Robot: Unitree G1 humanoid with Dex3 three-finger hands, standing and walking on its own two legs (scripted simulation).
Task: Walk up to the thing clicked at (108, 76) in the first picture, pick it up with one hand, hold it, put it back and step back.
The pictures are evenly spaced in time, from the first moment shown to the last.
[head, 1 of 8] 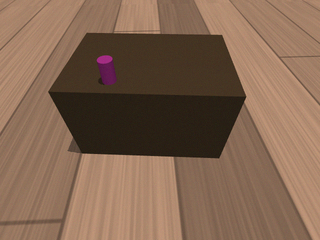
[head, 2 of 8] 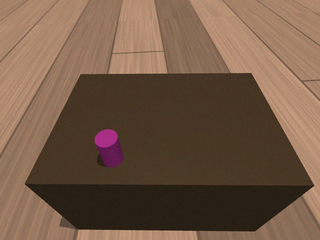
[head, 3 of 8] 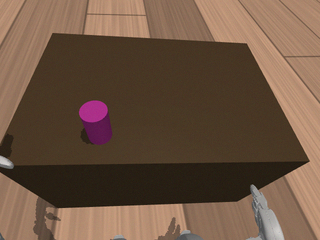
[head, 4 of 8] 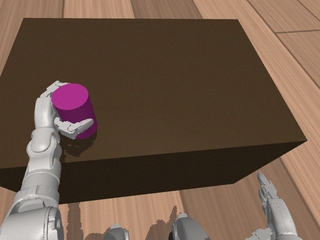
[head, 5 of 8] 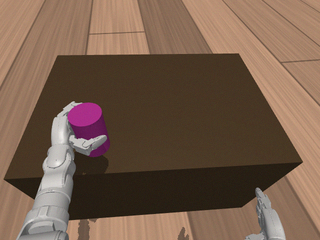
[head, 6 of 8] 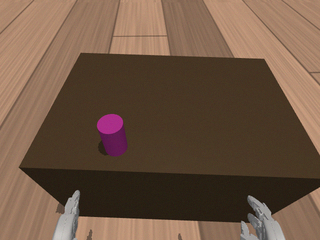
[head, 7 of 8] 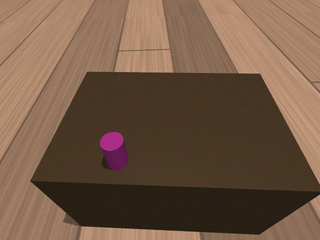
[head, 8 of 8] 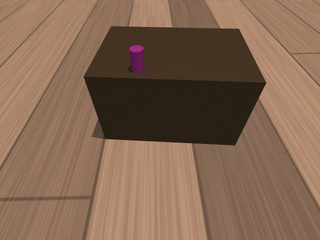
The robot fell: no
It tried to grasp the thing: yes
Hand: left
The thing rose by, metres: 0.22
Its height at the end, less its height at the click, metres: +0.00
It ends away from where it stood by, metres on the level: 0.01
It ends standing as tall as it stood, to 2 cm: yes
